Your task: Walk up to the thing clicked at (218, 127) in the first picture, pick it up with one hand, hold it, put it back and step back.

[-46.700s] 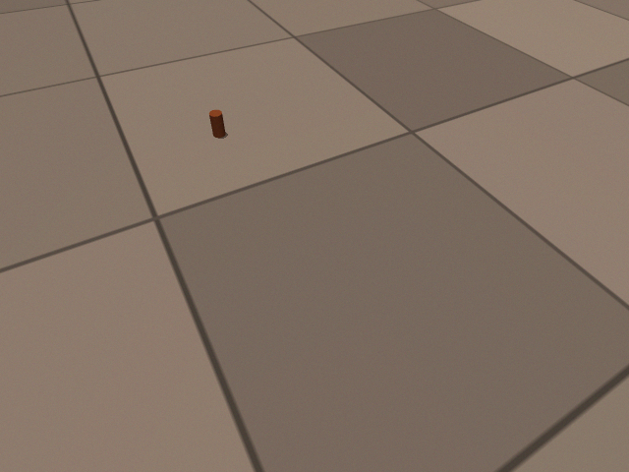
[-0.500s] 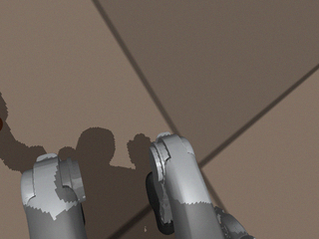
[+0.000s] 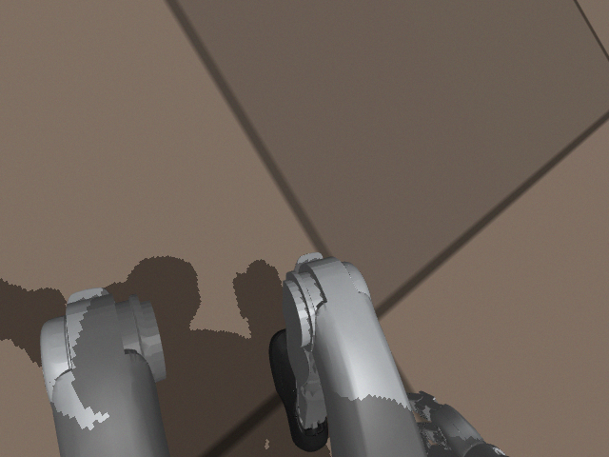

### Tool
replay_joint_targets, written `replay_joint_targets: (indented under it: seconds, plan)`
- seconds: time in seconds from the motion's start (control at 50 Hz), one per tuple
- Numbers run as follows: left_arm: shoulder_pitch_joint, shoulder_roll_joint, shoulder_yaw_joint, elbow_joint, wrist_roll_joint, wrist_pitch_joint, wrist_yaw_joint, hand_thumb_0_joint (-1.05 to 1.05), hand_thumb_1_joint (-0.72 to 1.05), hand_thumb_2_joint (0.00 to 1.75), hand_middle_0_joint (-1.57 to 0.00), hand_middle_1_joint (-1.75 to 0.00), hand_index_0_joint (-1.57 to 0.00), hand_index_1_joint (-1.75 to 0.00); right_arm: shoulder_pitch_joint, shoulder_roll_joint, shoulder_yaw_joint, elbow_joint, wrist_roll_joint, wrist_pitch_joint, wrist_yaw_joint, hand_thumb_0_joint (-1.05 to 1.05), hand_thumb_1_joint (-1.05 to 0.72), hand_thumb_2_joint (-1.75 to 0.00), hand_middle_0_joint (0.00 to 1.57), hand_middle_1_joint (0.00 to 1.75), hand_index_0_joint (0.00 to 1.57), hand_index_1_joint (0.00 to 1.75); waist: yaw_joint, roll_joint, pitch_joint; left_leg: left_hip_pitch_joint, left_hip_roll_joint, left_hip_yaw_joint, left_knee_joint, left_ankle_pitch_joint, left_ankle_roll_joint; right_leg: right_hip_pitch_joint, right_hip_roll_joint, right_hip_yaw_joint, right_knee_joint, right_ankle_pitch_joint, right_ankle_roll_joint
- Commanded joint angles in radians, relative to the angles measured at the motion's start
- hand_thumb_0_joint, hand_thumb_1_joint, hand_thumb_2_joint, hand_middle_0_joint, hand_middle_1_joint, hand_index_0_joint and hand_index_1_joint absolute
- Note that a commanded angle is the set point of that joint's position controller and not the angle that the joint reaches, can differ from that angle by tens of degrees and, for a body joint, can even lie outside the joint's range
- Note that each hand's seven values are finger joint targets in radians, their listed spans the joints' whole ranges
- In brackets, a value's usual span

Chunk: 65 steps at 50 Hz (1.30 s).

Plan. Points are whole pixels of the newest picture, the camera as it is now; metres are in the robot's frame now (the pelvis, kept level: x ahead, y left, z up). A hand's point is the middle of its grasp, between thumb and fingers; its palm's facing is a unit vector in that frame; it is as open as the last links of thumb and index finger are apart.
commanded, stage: close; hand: left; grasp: from above
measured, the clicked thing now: out of the picture +0.41 +0.36 -0.24
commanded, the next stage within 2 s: settle in 1.14 s
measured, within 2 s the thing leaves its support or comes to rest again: leaves its support in 1.64 s
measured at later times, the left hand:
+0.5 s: hand out of the picture +0.40 +0.38 -0.20, palm faces -0.44 -0.14 -0.89, open 11.8 cm
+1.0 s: hand out of the picture +0.40 +0.38 -0.19, palm faces -0.44 -0.14 -0.89, open 11.3 cm
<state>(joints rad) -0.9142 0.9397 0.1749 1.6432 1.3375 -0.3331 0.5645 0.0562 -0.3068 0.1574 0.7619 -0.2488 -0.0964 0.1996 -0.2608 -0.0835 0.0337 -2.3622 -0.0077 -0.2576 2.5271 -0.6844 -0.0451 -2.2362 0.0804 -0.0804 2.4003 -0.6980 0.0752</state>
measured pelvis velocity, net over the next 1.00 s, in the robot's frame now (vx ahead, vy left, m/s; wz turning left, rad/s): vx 0.00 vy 0.00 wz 0.00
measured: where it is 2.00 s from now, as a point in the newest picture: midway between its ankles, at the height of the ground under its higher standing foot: (224, 436)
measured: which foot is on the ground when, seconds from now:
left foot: down 0.00-1.00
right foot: down 0.00-1.00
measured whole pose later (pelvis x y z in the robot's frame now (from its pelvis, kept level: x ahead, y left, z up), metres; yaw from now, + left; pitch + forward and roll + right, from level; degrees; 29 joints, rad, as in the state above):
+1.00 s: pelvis +0.00 +0.00 +0.00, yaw +0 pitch +29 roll -12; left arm -0.92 0.96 0.17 1.65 1.32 -0.33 0.54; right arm 0.07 -0.30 0.17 0.75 -0.26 -0.12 0.20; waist -0.26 -0.07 0.05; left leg -2.36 -0.01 -0.26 2.53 -0.68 -0.05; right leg -2.24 0.08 -0.08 2.41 -0.70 0.08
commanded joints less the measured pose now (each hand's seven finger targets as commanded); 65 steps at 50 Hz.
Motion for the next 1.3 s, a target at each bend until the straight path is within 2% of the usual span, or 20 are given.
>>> replay_joint_targets:
  seconds: [0.0, 0.02, 0.08, 0.24, 0.26, 0.36, 0.38, 0.44, 0.58, 0.66, 0.7, 0.74, 0.8, 0.98, 1.0, 1.06, 1.1, 1.16, 1.22, 1.28]
  plan:
    - [-0.246, 0.228, -0.002, -0.065, -0.008, 0.015, 0.047, 0.00, -0.20, 0.91, -0.23, -1.06, -0.27, -1.02, 0.172, -0.284, -0.076, 0.004, -0.003, -0.014, -0.008, 0.00, -0.89, -0.90, 0.20, 0.30, 0.20, 0.30, -0.040, 0.366, -0.544, 0.480, 0.017, 0.150, -0.251, 0.121, 0.061, 0.229, 0.008, -0.153, -0.207, 0.201, -0.087]
    - [-0.255, 0.220, -0.026, -0.058, -0.001, 0.018, 0.041, 0.00, -0.20, 0.89, -0.24, -1.05, -0.28, -1.01, 0.167, -0.282, -0.077, 0.002, -0.004, -0.021, -0.007, 0.00, -0.89, -0.90, 0.20, 0.30, 0.20, 0.30, -0.044, 0.374, -0.541, 0.481, 0.019, 0.148, -0.246, 0.106, 0.062, 0.217, 0.011, -0.149, -0.209, 0.188, -0.089]
    - [-0.259, 0.235, -0.013, -0.038, -0.011, 0.022, 0.047, 0.00, -0.16, 0.91, -0.26, -1.07, -0.30, -1.03, 0.168, -0.294, -0.069, -0.006, -0.002, -0.028, -0.008, 0.00, -0.89, -0.90, 0.20, 0.30, 0.20, 0.30, -0.047, 0.335, -0.525, 0.460, 0.018, 0.143, -0.249, 0.090, 0.066, 0.221, 0.009, -0.155, -0.215, 0.172, -0.085]
    - [-0.257, 0.260, -0.004, -0.047, -0.016, 0.024, 0.046, 0.00, -0.11, 0.95, -0.32, -1.07, -0.35, -1.04, 0.159, -0.289, -0.061, -0.016, -0.005, -0.044, -0.012, 0.00, -0.89, -0.90, 0.20, 0.30, 0.20, 0.30, -0.035, 0.374, -0.532, 0.464, 0.019, 0.142, -0.259, 0.076, 0.060, 0.221, 0.012, -0.155, -0.206, 0.157, -0.089]
    - [-0.282, 0.252, -0.022, -0.049, -0.016, 0.022, 0.042, 0.00, -0.11, 0.94, -0.32, -1.07, -0.35, -1.04, 0.162, -0.288, -0.062, -0.017, -0.002, -0.049, -0.011, 0.00, -0.89, -0.90, 0.20, 0.30, 0.20, 0.30, -0.046, 0.370, -0.522, 0.459, 0.020, 0.140, -0.255, 0.057, 0.060, 0.202, 0.012, -0.155, -0.204, 0.141, -0.091]
    - [-0.249, 0.268, 0.000, -0.058, -0.022, 0.024, 0.035, 0.00, -0.10, 0.94, -0.33, -1.06, -0.36, -1.03, 0.171, -0.287, -0.059, -0.019, -0.002, -0.048, -0.011, 0.00, -0.89, -0.90, 0.20, 0.30, 0.20, 0.30, -0.032, 0.364, -0.551, 0.466, 0.019, 0.142, -0.249, 0.104, 0.062, 0.246, 0.012, -0.147, -0.212, 0.186, -0.088]
    - [-0.256, 0.256, -0.015, -0.055, -0.026, 0.024, 0.030, 0.00, -0.10, 0.95, -0.34, -1.05, -0.36, -1.02, 0.167, -0.288, -0.062, -0.017, 0.002, -0.049, -0.011, 0.00, -0.90, -0.90, 0.20, 0.30, 0.20, 0.30, -0.038, 0.356, -0.530, 0.447, 0.020, 0.144, -0.242, 0.090, 0.063, 0.230, 0.012, -0.145, -0.214, 0.175, -0.087]
    - [-0.248, 0.282, 0.008, -0.067, -0.032, 0.021, 0.023, 0.00, -0.11, 0.91, -0.33, -1.04, -0.36, -1.01, 0.176, -0.289, -0.061, -0.016, -0.001, -0.046, -0.014, 0.00, -0.89, -0.90, 0.20, 0.30, 0.20, 0.30, -0.030, 0.357, -0.544, 0.448, 0.020, 0.146, -0.241, 0.098, 0.063, 0.254, 0.012, -0.143, -0.219, 0.182, -0.085]
    - [-0.250, 0.259, -0.012, -0.066, -0.029, 0.014, 0.010, 0.00, -0.03, 0.91, -0.39, -1.03, -0.42, -1.00, 0.178, -0.293, -0.067, -0.020, -0.001, -0.040, -0.013, 0.00, -0.89, -0.90, 0.20, 0.30, 0.20, 0.30, -0.040, 0.378, -0.512, 0.454, 0.019, 0.142, -0.246, 0.090, 0.058, 0.222, 0.008, -0.150, -0.209, 0.173, -0.089]
    - [-0.223, 0.270, 0.016, -0.088, -0.035, 0.007, 0.008, 0.00, 0.05, 0.97, -0.46, -1.03, -0.48, -1.01, 0.177, -0.292, -0.070, -0.021, -0.002, -0.034, -0.015, 0.00, -0.89, -0.90, 0.20, 0.30, 0.20, 0.30, -0.019, 0.371, -0.531, 0.463, 0.016, 0.142, -0.263, 0.085, 0.056, 0.235, 0.009, -0.155, -0.214, 0.162, -0.090]
    - [-0.241, 0.246, -0.005, -0.097, -0.033, 0.007, 0.001, 0.00, 0.08, 0.96, -0.48, -1.04, -0.50, -1.02, 0.180, -0.289, -0.075, -0.021, 0.001, -0.037, -0.011, 0.00, -0.90, -0.90, 0.20, 0.30, 0.20, 0.30, -0.031, 0.370, -0.530, 0.472, 0.019, 0.141, -0.257, 0.084, 0.055, 0.223, 0.009, -0.154, -0.211, 0.163, -0.090]
    - [-0.242, 0.267, 0.010, -0.111, -0.028, 0.011, 0.003, 0.00, 0.08, 0.93, -0.48, -1.03, -0.50, -1.00, 0.186, -0.293, -0.076, -0.015, 0.001, -0.034, -0.011, 0.00, -0.90, -0.90, 0.20, 0.30, 0.20, 0.30, -0.028, 0.387, -0.550, 0.485, 0.017, 0.146, -0.251, 0.120, 0.055, 0.240, 0.006, -0.148, -0.205, 0.196, -0.088]
    - [-0.218, 0.244, 0.011, -0.092, -0.041, 0.009, 0.007, 0.00, 0.11, 0.97, -0.51, -1.03, -0.53, -1.01, 0.179, -0.287, -0.078, -0.015, 0.001, -0.029, -0.016, 0.00, -0.89, -0.90, 0.20, 0.30, 0.20, 0.30, -0.024, 0.352, -0.548, 0.456, 0.017, 0.145, -0.250, 0.102, 0.059, 0.247, 0.008, -0.146, -0.223, 0.185, -0.086]
    - [-0.239, 0.248, 0.013, -0.112, -0.039, 0.015, 0.003, 0.00, 0.21, 1.00, -0.57, -1.06, -0.60, -1.03, 0.194, -0.290, -0.079, -0.015, 0.000, -0.029, -0.012, 0.00, -0.90, -0.90, 0.20, 0.30, 0.20, 0.30, -0.031, 0.360, -0.551, 0.472, 0.015, 0.149, -0.242, 0.123, 0.059, 0.241, 0.004, -0.146, -0.214, 0.200, -0.089]
    - [-0.243, 0.246, 0.004, -0.112, -0.039, 0.015, -0.002, 0.00, 0.20, 1.00, -0.58, -1.05, -0.60, -1.03, 0.190, -0.287, -0.080, -0.014, 0.002, -0.030, -0.011, 0.00, -0.90, -0.90, 0.20, 0.30, 0.20, 0.30, -0.033, 0.367, -0.539, 0.463, 0.014, 0.149, -0.244, 0.107, 0.058, 0.238, 0.003, -0.143, -0.215, 0.183, -0.092]
    - [-0.205, 0.275, 0.036, -0.108, -0.049, 0.015, -0.001, 0.00, 0.22, 1.00, -0.59, -1.03, -0.61, -1.01, 0.185, -0.290, -0.077, -0.019, 0.003, -0.025, -0.016, 0.00, -0.90, -0.90, 0.20, 0.30, 0.20, 0.30, -0.011, 0.338, -0.557, 0.444, 0.013, 0.153, -0.244, 0.105, 0.062, 0.271, 0.004, -0.141, -0.229, 0.179, -0.088]
    - [-0.208, 0.250, 0.014, -0.111, -0.049, 0.011, -0.008, 0.00, 0.21, 1.03, -0.58, -1.07, -0.60, -1.05, 0.180, -0.283, -0.080, -0.016, 0.004, -0.026, -0.017, 0.00, -0.90, -0.90, 0.20, 0.30, 0.20, 0.30, -0.014, 0.351, -0.562, 0.457, 0.015, 0.151, -0.245, 0.105, 0.060, 0.258, 0.006, -0.139, -0.223, 0.178, -0.092]
    - [-0.227, 0.269, 0.032, -0.134, -0.048, 0.007, -0.007, 0.00, 0.23, 1.03, -0.60, -1.07, -0.62, -1.05, 0.189, -0.292, -0.083, -0.017, 0.004, -0.021, -0.019, 0.00, -0.90, -0.90, 0.20, 0.30, 0.20, 0.30, -0.017, 0.357, -0.574, 0.471, 0.014, 0.146, -0.242, 0.128, 0.058, 0.253, 0.003, -0.150, -0.212, 0.195, -0.093]
    - [-0.218, 0.245, 0.013, -0.114, -0.047, 0.006, -0.008, 0.00, 0.27, 1.04, -0.63, -1.07, -0.65, -1.05, 0.191, -0.282, -0.078, -0.016, 0.002, -0.021, -0.016, 0.00, -0.90, -0.90, 0.20, 0.30, 0.20, 0.30, -0.025, 0.339, -0.557, 0.453, 0.013, 0.150, -0.243, 0.114, 0.063, 0.262, 0.005, -0.138, -0.222, 0.191, -0.087]
    - [-0.212, 0.259, 0.020, -0.135, -0.046, 0.007, -0.014, 0.00, 0.15, 1.08, -0.59, -1.13, -0.60, -1.11, 0.189, -0.282, -0.081, -0.016, 0.003, -0.021, -0.018, 0.00, -0.92, -0.91, 0.20, 0.30, 0.20, 0.30, -0.011, 0.370, -0.563, 0.471, 0.011, 0.152, -0.251, 0.111, 0.060, 0.260, 0.002, -0.138, -0.222, 0.185, -0.089]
